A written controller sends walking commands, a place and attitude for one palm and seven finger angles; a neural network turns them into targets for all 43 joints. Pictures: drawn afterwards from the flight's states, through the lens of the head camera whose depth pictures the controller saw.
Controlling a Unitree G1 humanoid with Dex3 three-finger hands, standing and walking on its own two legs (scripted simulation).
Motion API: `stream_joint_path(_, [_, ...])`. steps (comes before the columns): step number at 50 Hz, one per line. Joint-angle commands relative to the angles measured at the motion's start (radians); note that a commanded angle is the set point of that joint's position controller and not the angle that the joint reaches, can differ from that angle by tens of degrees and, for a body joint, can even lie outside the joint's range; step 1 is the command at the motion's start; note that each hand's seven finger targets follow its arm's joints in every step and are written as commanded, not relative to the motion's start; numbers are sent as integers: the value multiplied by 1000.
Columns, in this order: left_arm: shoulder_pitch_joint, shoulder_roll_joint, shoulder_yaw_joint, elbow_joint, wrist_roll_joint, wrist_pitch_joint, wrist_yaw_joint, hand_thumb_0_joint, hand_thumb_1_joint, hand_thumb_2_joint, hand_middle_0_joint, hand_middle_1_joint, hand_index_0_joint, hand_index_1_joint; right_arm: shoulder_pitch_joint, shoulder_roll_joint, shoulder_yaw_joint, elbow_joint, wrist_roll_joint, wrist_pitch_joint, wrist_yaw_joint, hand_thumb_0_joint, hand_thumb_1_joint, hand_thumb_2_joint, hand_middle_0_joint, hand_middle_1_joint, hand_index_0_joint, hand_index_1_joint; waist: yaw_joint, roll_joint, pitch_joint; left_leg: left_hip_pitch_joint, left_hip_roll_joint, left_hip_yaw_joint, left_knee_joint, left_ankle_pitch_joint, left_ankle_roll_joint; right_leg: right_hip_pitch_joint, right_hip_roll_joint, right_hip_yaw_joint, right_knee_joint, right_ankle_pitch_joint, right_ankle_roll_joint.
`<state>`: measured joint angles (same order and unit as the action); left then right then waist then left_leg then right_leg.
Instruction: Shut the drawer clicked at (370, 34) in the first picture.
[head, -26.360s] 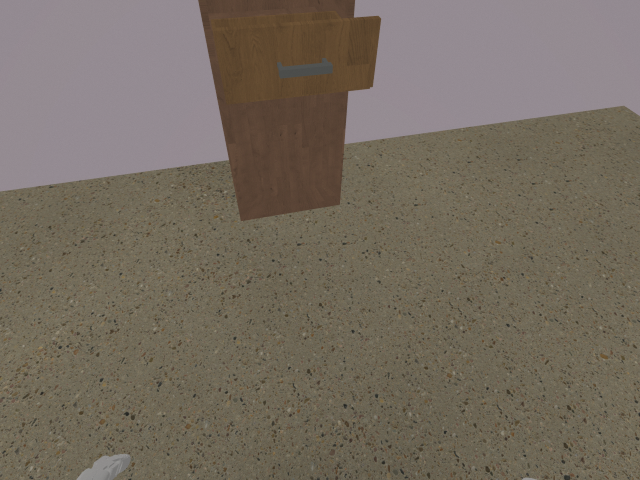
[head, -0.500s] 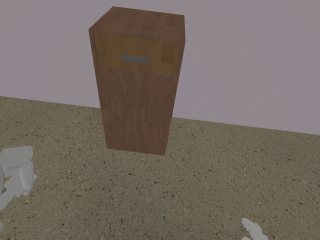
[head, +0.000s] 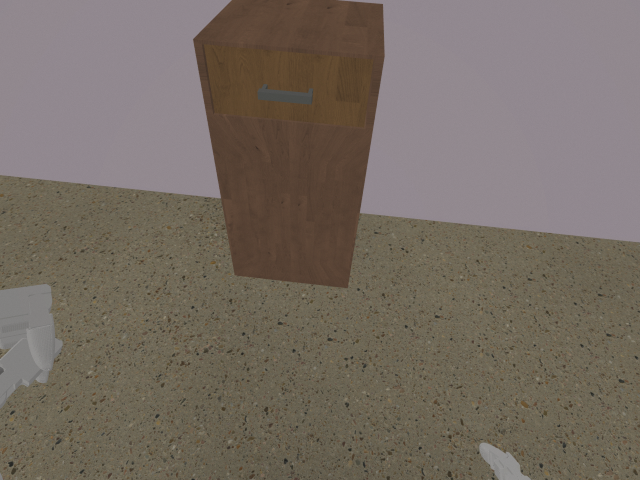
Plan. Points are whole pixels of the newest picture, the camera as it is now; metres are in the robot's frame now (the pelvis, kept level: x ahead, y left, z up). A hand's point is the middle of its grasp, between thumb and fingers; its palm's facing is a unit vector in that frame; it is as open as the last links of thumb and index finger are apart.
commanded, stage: let the arm hang, fingers relaxed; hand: left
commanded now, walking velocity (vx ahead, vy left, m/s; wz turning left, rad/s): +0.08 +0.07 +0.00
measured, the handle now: (286, 93) +0.97 +0.15 +0.04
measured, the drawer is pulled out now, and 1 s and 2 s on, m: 0.00 0.00 0.00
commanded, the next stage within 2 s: look to check the result in 1.20 s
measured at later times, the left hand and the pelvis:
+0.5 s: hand out of the picture +0.04 +0.20 -0.16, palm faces +0.14 -0.95 -0.27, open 3.6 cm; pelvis +0.00 -0.01 -0.01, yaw +7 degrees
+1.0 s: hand out of the picture -0.02 +0.16 -0.17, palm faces +0.13 -0.98 -0.18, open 7.2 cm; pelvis +0.00 -0.01 +0.01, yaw +5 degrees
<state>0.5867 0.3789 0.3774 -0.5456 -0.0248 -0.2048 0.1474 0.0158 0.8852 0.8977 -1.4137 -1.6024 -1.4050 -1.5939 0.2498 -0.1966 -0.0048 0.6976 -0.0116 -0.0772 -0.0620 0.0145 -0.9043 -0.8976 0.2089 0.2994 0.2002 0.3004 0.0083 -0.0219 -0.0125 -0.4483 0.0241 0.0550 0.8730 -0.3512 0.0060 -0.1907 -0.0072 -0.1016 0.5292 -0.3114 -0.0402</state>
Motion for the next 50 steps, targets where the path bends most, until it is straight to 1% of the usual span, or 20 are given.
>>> stream_joint_path(1, [-39,135,70,-211,0,-69,20,0,900,900,-1400,-1600,-1400,-1600,-130,-96,-27,-187,3,-79,-28,0,-900,-900,200,300,200,300,-26,-47,61,192,7,52,-295,60,20,-180,-211,171,-224,-214,-97])
stream_joint_path(3, [-65,147,68,-262,-1,-86,22,0,900,900,-1400,-1600,-1400,-1600,-123,-119,-33,-200,2,-99,-37,0,-900,-900,200,300,200,300,-27,77,57,275,37,-28,-445,53,38,-186,-140,113,-70,-160,-38])
stream_joint_path(4, [-75,147,74,-292,0,-95,23,0,900,900,-1400,-1600,-1400,-1600,-124,-142,-39,-213,2,-104,-38,0,-900,-900,200,300,200,300,-16,218,47,288,134,-192,-520,74,81,-209,-64,78,53,-121,7])
stream_joint_path(5, [-144,-78,-267,575,93,116,-118,0,900,900,-1400,-1600,-1400,-1600,-9,-318,-91,15,-16,-78,78,0,-900,-900,200,300,200,300,-104,314,77,242,234,-347,-393,509,143,-421,-56,-11,366,-48,65])
stream_joint_path(6, [-148,-94,-252,558,71,204,-125,0,900,900,-1360,-1557,-1360,-1557,51,-231,-81,-40,-9,0,76,0,-900,-900,200,300,200,300,-89,239,13,230,296,-441,-441,733,221,-426,-5,79,537,-328,70])
stream_joint_path(7, [-153,-105,-251,548,72,219,-126,0,900,900,-1320,-1513,-1320,-1513,39,-213,-67,-59,-13,6,63,0,-900,-900,200,300,200,300,-90,192,-31,240,301,-460,-424,918,232,-425,0,134,631,-318,80])
stream_joint_path(10, [-239,-102,-293,693,63,214,-131,0,900,900,-1200,-1383,-1200,-1383,23,-213,-57,-72,-40,7,51,0,-900,-900,200,300,200,300,-53,-15,-100,264,286,-376,-405,739,231,-370,-23,152,605,-330,79])
stream_joint_path(15, [-202,-57,-311,1033,51,229,-143,0,900,900,-1000,-1167,-1000,-1167,-97,-190,-39,-21,-22,59,48,0,-900,-900,200,300,200,300,43,124,-74,-21,118,-167,-426,134,98,47,-1,88,106,-20,66])
stream_joint_path(16, [-175,-7,-305,1093,55,225,-139,0,900,900,-960,-1123,-960,-1123,-95,-139,-33,-9,-12,72,50,0,-900,-900,200,300,200,300,50,24,-45,-94,33,-123,-344,-77,50,76,-58,195,-41,-75,47])
stream_joint_path(17, [-188,56,-305,1124,58,214,-137,0,900,900,-920,-1080,-920,-1080,-83,-96,-26,-12,-1,86,57,0,-900,-900,200,300,200,300,29,-110,-4,-89,-43,-78,-199,-159,2,-60,-220,447,-262,-298,-16])
stream_joint_path(18, [-267,83,-308,1135,55,219,-137,0,900,900,-880,-1037,-880,-1037,-70,-99,-31,0,-6,104,62,0,-900,-900,200,300,200,300,2,-119,66,-23,-53,-56,-88,-138,-9,-243,-323,573,-409,-518,-91])
stream_joint_path(19, [-349,89,-308,1150,57,230,-142,0,900,900,-840,-993,-840,-993,-44,-108,-40,21,-9,116,67,0,-900,-900,200,300,200,300,-32,-68,62,89,-64,-35,17,-125,-12,-366,-316,504,-417,-522,-120])
stream_joint_path(22, [-390,-38,-304,1228,56,214,-121,0,900,900,-720,-863,-720,-863,45,-82,-51,115,-20,117,61,0,-900,-900,200,300,200,300,-57,-106,71,86,-10,-75,29,-44,15,-288,-226,379,-321,-262,-110])
stream_joint_path(25, [-342,-66,-317,1329,45,212,-121,0,900,900,-600,-733,-600,-733,121,-31,-33,197,-9,96,58,0,-900,-900,200,300,200,300,-55,-29,7,256,1,-75,-378,84,25,-185,-153,242,-162,-54,-70])
stream_joint_path(27, [-273,-113,-332,1378,30,209,-124,0,900,900,-520,-647,-520,-647,96,-87,-31,211,-14,73,41,0,-900,-900,200,300,200,300,0,177,-11,241,161,-291,-519,266,91,-144,-44,140,-37,34,5])
stream_joint_path(28, [-269,-111,-336,1404,30,205,-123,0,900,900,-480,-603,-480,-603,62,-91,-26,212,-19,71,30,0,-900,-900,200,300,200,300,15,118,-7,178,189,-284,-522,345,116,-40,-44,123,-71,91,16])
stream_joint_path(29, [-260,-106,-336,1432,32,200,-124,0,900,900,-440,-560,-440,-560,52,-83,-23,227,-16,66,24,0,-900,-900,200,300,200,300,21,47,-46,189,143,-228,-491,407,94,27,-52,136,-91,197,13])
stream_joint_path(32, [-287,-93,-342,1497,29,199,-120,0,900,900,-320,-430,-320,-430,87,-65,-18,281,-2,59,20,0,-900,-900,200,300,200,300,0,114,-60,269,105,-156,-504,514,56,48,-70,125,-77,276,7])
stream_joint_path(40, [-280,-124,-356,1614,35,206,-117,0,900,900,-200,-300,-200,-300,101,-36,-15,361,-5,75,24,0,-900,-900,200,300,200,300,-12,31,111,201,74,-152,-596,60,48,-23,-78,162,-198,78,0])
stream_joint_path(50, [-259,-150,-355,1664,35,194,-113,0,900,900,-200,-300,-200,-300,120,-16,-13,404,-4,70,21,0,-900,-900,200,300,200,300,-15,21,107,231,66,-124,-580,107,44,-33,-83,179,-210,105,-2])
